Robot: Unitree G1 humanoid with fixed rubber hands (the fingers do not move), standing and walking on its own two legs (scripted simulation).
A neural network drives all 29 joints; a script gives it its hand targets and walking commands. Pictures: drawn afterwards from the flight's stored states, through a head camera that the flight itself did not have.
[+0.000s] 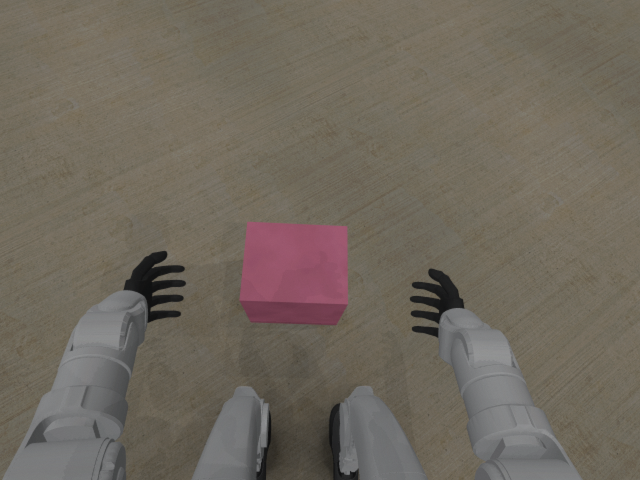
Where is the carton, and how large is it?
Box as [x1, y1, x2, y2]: [239, 222, 347, 324]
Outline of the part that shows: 247,222 239,300 250,321 336,324 347,304 346,226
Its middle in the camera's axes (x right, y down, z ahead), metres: -0.06 +0.09 +1.03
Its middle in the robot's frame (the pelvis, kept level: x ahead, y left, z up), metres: +0.52 +0.02 -0.56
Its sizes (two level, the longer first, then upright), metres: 0.244 0.195 0.256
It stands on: the floor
